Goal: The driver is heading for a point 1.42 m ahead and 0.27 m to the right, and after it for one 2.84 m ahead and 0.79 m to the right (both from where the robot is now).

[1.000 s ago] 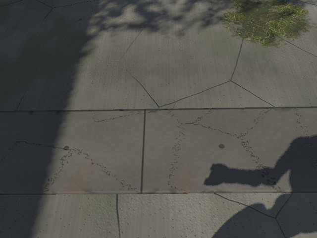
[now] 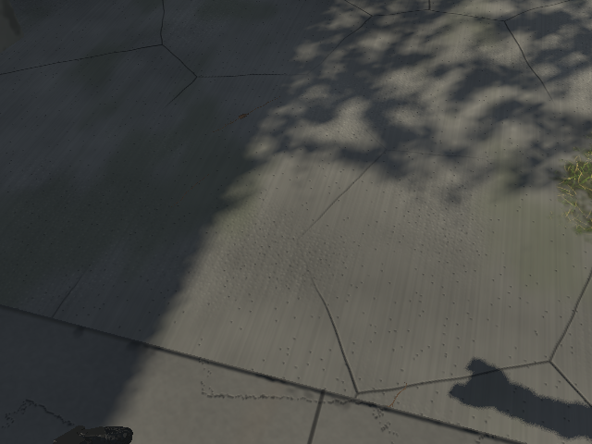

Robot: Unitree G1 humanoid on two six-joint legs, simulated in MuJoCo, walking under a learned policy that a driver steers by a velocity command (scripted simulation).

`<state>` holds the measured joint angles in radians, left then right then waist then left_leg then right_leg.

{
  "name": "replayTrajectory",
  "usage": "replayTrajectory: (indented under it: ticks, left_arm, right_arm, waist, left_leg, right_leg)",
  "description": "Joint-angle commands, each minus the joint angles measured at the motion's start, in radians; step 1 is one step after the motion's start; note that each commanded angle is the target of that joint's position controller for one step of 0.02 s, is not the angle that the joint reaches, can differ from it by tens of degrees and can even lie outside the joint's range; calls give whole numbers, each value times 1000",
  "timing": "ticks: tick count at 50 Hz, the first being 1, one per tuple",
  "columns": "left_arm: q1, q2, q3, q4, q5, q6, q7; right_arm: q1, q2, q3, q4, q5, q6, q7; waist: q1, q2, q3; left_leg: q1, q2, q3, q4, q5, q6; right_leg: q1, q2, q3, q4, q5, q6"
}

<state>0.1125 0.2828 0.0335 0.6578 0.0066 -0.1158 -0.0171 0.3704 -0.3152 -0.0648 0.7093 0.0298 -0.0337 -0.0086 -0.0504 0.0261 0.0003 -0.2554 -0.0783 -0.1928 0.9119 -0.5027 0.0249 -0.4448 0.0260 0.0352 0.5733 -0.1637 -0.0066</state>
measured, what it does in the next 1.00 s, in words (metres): walks ahead, turning right: left foot, then right foot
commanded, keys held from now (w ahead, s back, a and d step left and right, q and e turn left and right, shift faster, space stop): w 0.18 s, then w+e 0.82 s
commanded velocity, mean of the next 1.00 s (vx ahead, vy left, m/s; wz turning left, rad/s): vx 0.50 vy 0.00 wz -0.26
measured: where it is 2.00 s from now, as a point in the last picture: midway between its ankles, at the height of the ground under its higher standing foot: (370, 289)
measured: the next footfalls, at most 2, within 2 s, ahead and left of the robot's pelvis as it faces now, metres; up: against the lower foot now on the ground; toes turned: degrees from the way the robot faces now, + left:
left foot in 0.42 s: +0.37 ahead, +0.14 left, +0.00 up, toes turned -2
right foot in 0.92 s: +0.60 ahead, -0.17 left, +0.00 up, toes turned -21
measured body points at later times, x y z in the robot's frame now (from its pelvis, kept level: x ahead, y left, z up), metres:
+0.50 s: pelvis +0.25 +0.04 +0.01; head +0.28 +0.04 +0.46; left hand +0.26 +0.32 -0.12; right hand +0.47 -0.21 -0.05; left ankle +0.33 +0.14 -0.72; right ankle +0.12 -0.11 -0.66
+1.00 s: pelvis +0.50 -0.05 -0.01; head +0.54 -0.08 +0.44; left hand +0.77 +0.13 -0.08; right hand +0.47 -0.35 -0.13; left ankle +0.39 +0.15 -0.64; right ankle +0.56 -0.15 -0.72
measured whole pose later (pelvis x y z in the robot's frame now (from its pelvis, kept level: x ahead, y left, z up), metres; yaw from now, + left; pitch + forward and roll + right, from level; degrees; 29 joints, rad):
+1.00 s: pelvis +0.50 -0.05 -0.01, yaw -21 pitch +1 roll +2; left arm 0.13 0.31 0.07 0.64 -0.02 -0.03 -0.04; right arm 0.27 -0.31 -0.07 0.80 0.02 -0.08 0.00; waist -0.03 0.00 0.08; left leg -0.23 0.07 0.03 1.11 -0.49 -0.03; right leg -0.48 0.04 -0.03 0.65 -0.20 -0.10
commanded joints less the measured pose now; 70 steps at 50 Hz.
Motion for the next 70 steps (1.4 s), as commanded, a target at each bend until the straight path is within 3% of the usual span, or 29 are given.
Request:
replayTrajectory:
  ticks: [1,2,5,12,17,20,21,22,23,24,26,28,31,36,42,44,46,47,48,49,50,51,52,55,59,62,66,68,70]
  left_arm:
    - [237,157,59,8,-6,10,0]
    - [197,134,50,6,2,14,0]
    - [164,95,37,27,5,9,3]
    - [229,162,51,94,-26,22,9]
    - [297,188,58,131,-39,47,17]
    - [286,183,58,133,-35,57,22]
    - [272,138,41,118,-22,52,20]
    - [333,36,10,83,-11,39,21]
    - [371,60,13,78,-36,28,23]
    - [309,145,40,79,-55,31,23]
    - [225,134,45,66,-43,46,23]
    - [234,97,46,69,-37,70,20]
    - [201,64,43,46,-31,89,18]
    - [61,39,29,-3,-27,81,-11]
    - [-82,65,34,-87,-26,86,-41]
    - [-27,100,53,-92,-22,93,-42]
    - [269,202,113,-17,-28,103,-23]
    - [330,330,142,-6,-38,107,-3]
    - [320,323,127,-50,-37,88,-10]
    - [306,240,101,-44,-27,72,-19]
    - [268,211,91,-37,-24,62,-19]
    - [197,178,80,-45,-24,59,-16]
    - [142,148,70,-59,-16,59,-12]
    - [111,147,68,-70,-9,53,2]
    - [164,161,71,-35,-17,52,25]
    - [206,154,64,0,-17,48,27]
    - [248,153,59,50,-7,57,29]
    - [236,157,60,62,-2,64,32]
    - [187,158,59,58,-6,70,37]
  right_arm:
    - [-35,-115,-14,-97,2,-21,-2]
    - [-86,-106,-13,-109,-12,-22,-2]
    - [-93,-59,-8,-110,-13,-22,9]
    - [-286,4,25,-151,-25,-47,25]
    - [-376,-33,13,-175,-10,-69,45]
    - [-226,-92,-21,-132,-16,-75,34]
    - [-86,-140,-40,-110,-32,-74,22]
    - [44,-232,-62,-99,-54,-62,11]
    - [75,-199,-56,-79,-47,-52,17]
    - [22,-131,-36,-75,-33,-51,18]
    - [-94,-57,-12,-70,-30,-53,23]
    - [-163,-32,-10,-58,-41,-65,25]
    - [-176,-55,-25,-31,-43,-85,20]
    - [-148,-105,-41,12,-37,-78,5]
    - [-79,-166,-64,61,-5,-45,2]
    - [-85,-198,-73,63,4,-30,-2]
    - [-82,-171,-59,55,1,-20,-8]
    - [-5,-57,-19,8,-47,-33,-3]
    - [-27,-38,1,-18,-40,-69,7]
    - [-156,-129,-22,-41,4,-90,17]
    - [-195,-122,-17,-57,13,-103,18]
    - [-190,-114,-17,-43,-11,-106,9]
    - [-173,-122,-24,-33,-30,-99,4]
    - [-147,-97,-23,-23,-45,-69,6]
    - [-263,-51,-4,-48,-45,-60,7]
    - [-345,-27,12,-52,-30,-70,27]
    - [-389,-51,7,-69,-32,-85,50]
    - [-350,-67,0,-61,-32,-87,60]
    - [-207,-100,-18,-21,-39,-87,59]
  waist:
    - [128,-148,-65]
    - [116,-108,-18]
    - [70,-154,7]
    - [115,-108,36]
    - [121,-117,45]
    - [21,-110,-36]
    - [-50,-78,-146]
    - [-67,147,-311]
    - [-59,272,-366]
    - [-55,164,-212]
    - [-6,96,-53]
    - [46,115,6]
    - [66,65,30]
    - [27,26,60]
    - [-5,16,97]
    - [42,48,32]
    - [196,8,-131]
    - [145,-251,-216]
    - [135,-261,-390]
    - [183,-135,-293]
    - [155,-113,-174]
    - [107,-47,-102]
    - [67,-61,-69]
    - [29,-77,-52]
    - [66,-84,-10]
    - [118,-110,10]
    - [137,-105,31]
    - [113,-113,6]
    - [29,-104,-64]
  left_leg:
    - [-559,79,38,381,62,-14]
    - [-534,102,52,339,120,-14]
    - [-439,151,84,218,197,-15]
    - [-359,150,159,-211,429,-40]
    - [-233,104,153,-385,475,-32]
    - [49,83,175,-472,438,18]
    - [282,180,99,-444,441,64]
    - [642,433,-223,-444,386,170]
    - [645,517,-500,-569,184,246]
    - [523,479,-400,-602,93,214]
    - [296,392,-173,-663,192,173]
    - [148,346,-33,-730,318,157]
    - [107,350,90,-775,478,174]
    - [138,328,263,-786,553,151]
    - [302,379,343,-712,651,110]
    - [333,371,379,-555,985,86]
    - [160,301,431,-132,1033,26]
    - [-260,181,423,258,321,-44]
    - [-466,38,179,461,-116,-61]
    - [-568,95,100,486,-37,-37]
    - [-582,134,114,422,52,-16]
    - [-526,174,113,335,122,-17]
    - [-447,201,107,262,170,-23]
    - [-355,198,125,169,241,-61]
    - [-365,167,138,-104,468,-100]
    - [-290,147,164,-280,654,-90]
    - [-301,123,172,-385,644,-28]
    - [-266,105,175,-400,568,9]
    - [-92,57,210,-456,583,50]
  right_leg:
    - [543,-364,584,-302,-403,-189]
    - [451,-317,467,-310,-268,-181]
    - [334,-244,300,-361,-47,-186]
    - [306,-216,140,-408,163,-202]
    - [337,-248,188,-351,148,-175]
    - [310,-204,168,-180,280,-122]
    - [200,-148,127,32,216,-86]
    - [-124,-20,23,396,-135,-17]
    - [-279,-3,74,595,-430,-3]
    - [-347,-57,100,676,-363,-3]
    - [-321,-117,65,640,-221,1]
    - [-232,-153,68,589,-142,11]
    - [-241,-159,71,536,-51,29]
    - [-213,-147,23,246,186,17]
    - [-206,-114,-56,76,86,-51]
    - [-78,-45,-120,68,-22,-92]
    - [369,37,-122,-3,27,-160]
    - [729,-220,325,-32,-3,-301]
    - [859,-366,808,-235,-227,-435]
    - [800,-350,715,-296,-237,-365]
    - [668,-314,585,-294,-183,-329]
    - [521,-271,476,-291,-80,-295]
    - [406,-234,396,-305,19,-278]
    - [264,-191,310,-349,180,-289]
    - [227,-141,210,-359,183,-251]
    - [223,-140,161,-371,109,-216]
    - [353,-188,148,-274,330,-187]
    - [408,-208,144,-205,440,-164]
    - [420,-162,97,-31,640,-120]
Keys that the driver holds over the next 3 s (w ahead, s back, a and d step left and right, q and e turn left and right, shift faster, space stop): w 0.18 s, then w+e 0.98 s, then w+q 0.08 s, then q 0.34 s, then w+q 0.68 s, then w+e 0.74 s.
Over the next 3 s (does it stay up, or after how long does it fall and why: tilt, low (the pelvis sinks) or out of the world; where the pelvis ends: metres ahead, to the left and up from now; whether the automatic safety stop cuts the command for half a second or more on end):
stays up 1.41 -0.19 0.00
